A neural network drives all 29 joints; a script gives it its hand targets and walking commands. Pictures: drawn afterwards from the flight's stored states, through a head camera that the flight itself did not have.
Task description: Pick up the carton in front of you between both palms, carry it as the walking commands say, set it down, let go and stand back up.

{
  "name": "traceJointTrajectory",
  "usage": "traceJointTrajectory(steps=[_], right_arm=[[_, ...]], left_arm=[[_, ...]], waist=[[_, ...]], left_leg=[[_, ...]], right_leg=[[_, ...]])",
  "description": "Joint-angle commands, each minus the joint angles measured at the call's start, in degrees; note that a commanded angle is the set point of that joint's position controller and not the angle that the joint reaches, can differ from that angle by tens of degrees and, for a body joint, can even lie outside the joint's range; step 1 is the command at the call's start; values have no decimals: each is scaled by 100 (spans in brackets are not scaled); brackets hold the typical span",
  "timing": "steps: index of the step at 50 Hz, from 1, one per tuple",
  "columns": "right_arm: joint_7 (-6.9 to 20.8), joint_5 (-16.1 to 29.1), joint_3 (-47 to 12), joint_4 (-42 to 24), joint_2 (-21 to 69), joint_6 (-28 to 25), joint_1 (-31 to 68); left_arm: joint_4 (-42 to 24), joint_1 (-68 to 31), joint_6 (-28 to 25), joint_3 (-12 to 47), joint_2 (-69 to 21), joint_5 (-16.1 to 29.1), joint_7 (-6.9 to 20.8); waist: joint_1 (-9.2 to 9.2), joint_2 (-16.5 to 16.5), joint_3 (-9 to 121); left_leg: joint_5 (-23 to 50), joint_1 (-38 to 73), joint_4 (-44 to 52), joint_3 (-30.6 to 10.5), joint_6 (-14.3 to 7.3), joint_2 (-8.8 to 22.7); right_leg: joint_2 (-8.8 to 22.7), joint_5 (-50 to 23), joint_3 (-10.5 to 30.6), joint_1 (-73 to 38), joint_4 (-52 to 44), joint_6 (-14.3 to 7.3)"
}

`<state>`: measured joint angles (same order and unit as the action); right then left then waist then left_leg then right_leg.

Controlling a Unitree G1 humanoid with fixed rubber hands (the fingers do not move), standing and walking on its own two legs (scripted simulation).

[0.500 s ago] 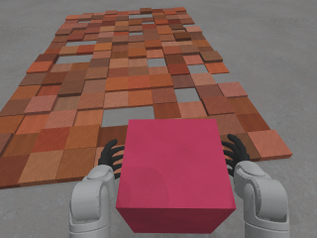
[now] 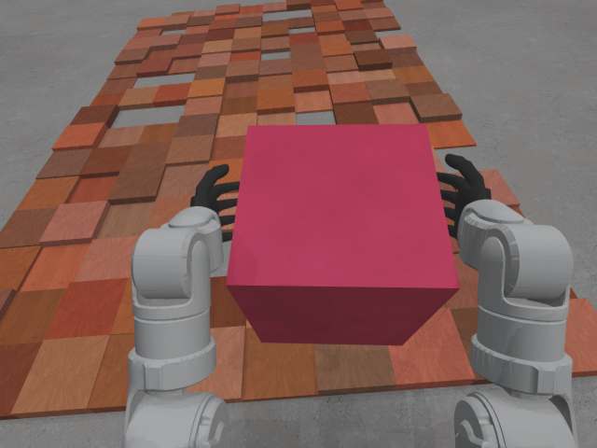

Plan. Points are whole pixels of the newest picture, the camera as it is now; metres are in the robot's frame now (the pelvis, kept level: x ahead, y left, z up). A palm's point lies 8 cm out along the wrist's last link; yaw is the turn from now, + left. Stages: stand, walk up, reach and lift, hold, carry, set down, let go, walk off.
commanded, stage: carry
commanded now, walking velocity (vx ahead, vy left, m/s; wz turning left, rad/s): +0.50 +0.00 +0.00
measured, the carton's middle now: (333, 247) +0.36 +0.00 +0.09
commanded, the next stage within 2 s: none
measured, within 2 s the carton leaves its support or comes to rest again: neither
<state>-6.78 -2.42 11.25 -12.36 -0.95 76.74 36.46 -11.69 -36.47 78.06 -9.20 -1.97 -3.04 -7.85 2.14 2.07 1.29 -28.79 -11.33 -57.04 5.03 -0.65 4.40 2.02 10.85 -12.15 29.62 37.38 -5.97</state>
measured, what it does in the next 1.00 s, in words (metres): climbs: left foot, then right foot 0.04 m higher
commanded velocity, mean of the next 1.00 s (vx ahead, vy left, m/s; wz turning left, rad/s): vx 0.50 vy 0.00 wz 0.00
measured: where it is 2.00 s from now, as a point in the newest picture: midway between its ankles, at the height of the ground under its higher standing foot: (298, 196)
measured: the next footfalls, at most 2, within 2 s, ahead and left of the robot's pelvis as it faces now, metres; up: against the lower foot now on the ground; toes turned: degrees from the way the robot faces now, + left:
left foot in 0.38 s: +0.43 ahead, +0.10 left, +0.02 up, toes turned +5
right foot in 0.72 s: +0.65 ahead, -0.10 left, +0.06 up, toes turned -4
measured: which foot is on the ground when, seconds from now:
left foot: up 0.00-0.36, down 0.38-0.76, up 0.78-1.00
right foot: down 0.00-0.40, up 0.42-0.70, down 0.72-1.00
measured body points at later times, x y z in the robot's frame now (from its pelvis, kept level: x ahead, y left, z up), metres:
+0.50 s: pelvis +0.32 +0.02 +0.03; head +0.42 +0.02 +0.47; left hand +0.73 +0.16 +0.14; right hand +0.72 -0.15 +0.15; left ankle +0.39 +0.10 -0.69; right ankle +0.18 -0.08 -0.58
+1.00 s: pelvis +0.65 +0.00 +0.08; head +0.73 +0.00 +0.53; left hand +1.03 +0.19 +0.22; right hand +1.08 -0.11 +0.23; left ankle +0.72 +0.12 -0.61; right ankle +0.61 -0.10 -0.65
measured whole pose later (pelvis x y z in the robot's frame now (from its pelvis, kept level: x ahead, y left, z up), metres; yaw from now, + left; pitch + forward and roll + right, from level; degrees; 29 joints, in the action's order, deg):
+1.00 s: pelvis +0.65 +0.00 +0.08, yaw +0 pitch +6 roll +0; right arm -6.5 -5.7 18.4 -1.5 0.7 75.1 49.4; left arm -3.2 -46.0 76.2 -14.5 -1.3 -2.2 -9.3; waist 7.6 -0.3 -2.9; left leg -15.7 -38.4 -51.5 0.0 -2.5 0.4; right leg 0.0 18.4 -3.9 16.7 29.1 -2.3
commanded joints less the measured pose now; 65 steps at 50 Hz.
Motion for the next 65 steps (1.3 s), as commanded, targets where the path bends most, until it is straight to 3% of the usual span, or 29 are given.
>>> traceJointTrajectory(steps=[1, 2, 4, 10, 16, 17, 18, 19, 20, 21, 23, 25, 31, 33, 36, 37, 38, 39, 40, 42, 43, 48, 53, 56, 57, 58, 59, 62, 65], right_arm=[[1132, 2508, -3611, 254, 4865, 168, 4278], [1121, 2535, -3536, 390, 5132, 155, 4494], [1082, 2478, -3379, 612, 5528, 117, 4816], [991, 2166, -3134, 1176, 6024, -24, 5103], [1037, 1875, -3100, 1176, 6063, -129, 4851], [1061, 1870, -3125, 1170, 6035, -138, 4789], [1088, 1893, -3146, 1201, 6021, -151, 4712], [1120, 1913, -3178, 1220, 5976, -180, 4657], [1139, 1862, -3187, 1225, 5841, -239, 4687], [1153, 1948, -3256, 1326, 5936, -299, 4611], [1184, 2241, -3400, 737, 6129, -312, 4865], [1199, 2516, -3613, 143, 6296, -369, 5263], [1222, 2823, -3916, -434, 5967, -310, 5205], [1292, 2843, -3956, -194, 5891, -257, 5150], [1431, 2809, -3875, 510, 5857, -182, 4998], [1457, 2757, -3830, 775, 5843, -173, 4885], [1506, 2751, -3764, 944, 5891, -149, 5075], [1547, 2724, -3633, 1176, 5998, -132, 5076], [1548, 2627, -3606, 1362, 6121, -153, 5047], [1487, 2464, -3328, 1249, 6182, -175, 5138], [1412, 2326, -3221, 1197, 6176, -183, 5091], [1011, 1577, -2735, 1099, 5591, -210, 4650], [927, 1311, -2612, 1347, 5172, -99, 4551], [1089, 1473, -2589, 1718, 5169, -10, 4604], [1165, 1561, -2564, 1822, 5158, 11, 4682], [1200, 1574, -2501, 2104, 5060, 16, 4804], [1236, 1692, -2444, 2325, 5191, 21, 4704], [1391, 2180, -2560, 1900, 6003, -3, 5269], [1501, 2520, -2825, 1625, 6623, -103, 5564]], left_arm=[[-169, -4349, -39, 3350, -4437, 2677, 1245], [-190, -4783, -59, 3335, -4731, 2783, 1272], [-142, -5403, -98, 3250, -5186, 2888, 1316], [306, -5733, -177, 2960, -5597, 2689, 1324], [290, -5428, -281, 2990, -5586, 2330, 1306], [279, -5415, -300, 3054, -5568, 2310, 1303], [304, -5416, -316, 3116, -5570, 2324, 1301], [324, -5405, -336, 3202, -5585, 2328, 1307], [283, -5470, -332, 3257, -5631, 2333, 1318], [167, -5582, -299, 3366, -5648, 2398, 1331], [-22, -5724, -370, 3317, -5684, 2379, 1289], [-198, -5651, -417, 3211, -5586, 2230, 1197], [-261, -4758, -445, 3016, -4930, 1633, 946], [-74, -4659, -428, 2991, -4726, 1479, 927], [422, -4520, -377, 3043, -4712, 1481, 984], [660, -4416, -365, 3015, -4744, 1520, 1029], [872, -4357, -407, 2946, -4709, 1486, 1062], [1038, -4370, -437, 2896, -4734, 1478, 1091], [1034, -4390, -419, 2983, -5003, 1682, 1140], [553, -5144, -472, 3277, -5587, 2231, 1235], [277, -5561, -478, 3391, -5810, 2463, 1268], [-268, -6305, -385, 3561, -6020, 3141, 1385], [530, -5962, -317, 3377, -5871, 3104, 1476], [1081, -5796, -294, 3251, -5804, 2931, 1458], [1237, -5802, -291, 3186, -5722, 2848, 1443], [1386, -5843, -209, 3078, -5813, 2879, 1418], [1444, -5877, -160, 2930, -5702, 2742, 1369], [1337, -6008, -149, 2671, -5911, 2509, 1256], [1476, -5497, -270, 2536, -6148, 2188, 1158]], waist=[[195, -1117, 2544], [135, -665, 2506], [63, -738, 2684], [172, -907, 2606], [258, -1094, 2337], [169, -1157, 2335], [-195, -1163, 2546], [-496, -865, 2958], [-664, 250, 3860], [-878, 1807, 4251], [-944, 811, 3728], [-875, 287, 3209], [-869, 291, 3218], [-751, 225, 2755], [-297, 591, 2774], [13, 516, 3024], [418, -499, 3441], [462, -2346, 3875], [413, -1858, 3754], [515, -759, 3025], [439, -636, 2850], [375, -726, 2707], [323, -1008, 2427], [-220, -671, 2565], [-400, -66, 2532], [-368, 1411, 3170], [-607, 1583, 3399], [-564, 349, 2766], [-480, 179, 2657]], left_leg=[[319, -3107, -2530, -570, -325, -173], [657, -3119, -2228, -632, -351, -2], [1005, -2896, -1701, -574, -306, 93], [1286, -3662, -217, -179, -149, 14], [2201, -2981, 1984, 463, -216, -451], [2395, -2413, 2441, 596, -299, -602], [2429, -1118, 2831, 902, -402, -880], [2808, 403, 3069, 801, -485, -749], [2847, 2633, 2586, -1253, -1236, 592], [3399, 3678, 3081, -3330, -1943, 1446], [4197, 3745, 2841, -2858, -1792, 1361], [4296, 3188, 2849, -2321, -1350, 1191], [3835, 3243, 2995, -2009, -1475, 1196], [3751, 1758, 3449, -1144, -1179, 786], [5771, 711, 2427, 8, -659, 414], [5851, 47, 1665, 163, -416, 216], [4377, -1299, 223, 174, -128, -247], [282, -2664, -1740, -165, 20, -1027], [-233, -3427, -2609, -839, -150, -704], [44, -4114, -2043, -867, -259, -432], [286, -4059, -1488, -916, -255, -305], [1124, -3271, 561, -517, -180, -364], [3973, -1061, 2982, -39, -250, -494], [4294, 698, 3397, 153, -307, -376], [4403, 1507, 3330, -207, -204, 44], [5608, 3356, 2786, -2300, -1126, 1548], [5309, 3661, 2845, -2839, -1544, 1718], [4584, 2413, 3293, -2317, -992, 1308], [4175, 1871, 3658, -2030, -904, 1303]], right_leg=[[1805, -395, 3436, -4125, -1648, -780], [1676, -961, 2913, -3849, -1553, -626], [1496, -1204, 2270, -3605, -1589, -451], [1297, -2366, 1558, -4178, -1430, -624], [956, -3732, 930, -4459, -956, -334], [883, -4215, 750, -4315, -762, -183], [845, -4796, 448, -3788, -148, 28], [668, -4091, 286, -3062, 703, 224], [343, -2364, 614, -1179, 2325, 526], [-604, 1302, 738, 356, 3888, 702], [-371, 1813, 1505, 1666, 4850, 461], [-94, 1557, 1521, 1893, 4103, 335], [30, 1753, 1251, 2474, 3103, 345], [-149, 1157, 846, 942, 958, 415], [-760, -438, -103, -1416, -346, 216], [-626, -679, 169, -2598, -526, -5], [437, -1072, 2219, -3916, -800, -527], [1694, -3484, 4347, -5007, -986, -1511], [1748, -3741, 4161, -5371, -670, -1564], [1487, -3109, 3589, -5025, -680, -1035], [1363, -2778, 3424, -4796, -759, -819], [1192, -2628, 2704, -4091, -1149, -673], [668, -2120, 1419, -2898, -1039, -46], [418, -1983, 1073, -2175, 604, 222], [138, -410, 997, -1249, 1660, 315], [-494, 1964, 970, 651, 3068, 598], [-528, 2160, 1241, 1426, 4048, 581], [-68, 1260, 1356, 1468, 3233, 478], [-8, 1023, 1191, 1056, 2331, 492]])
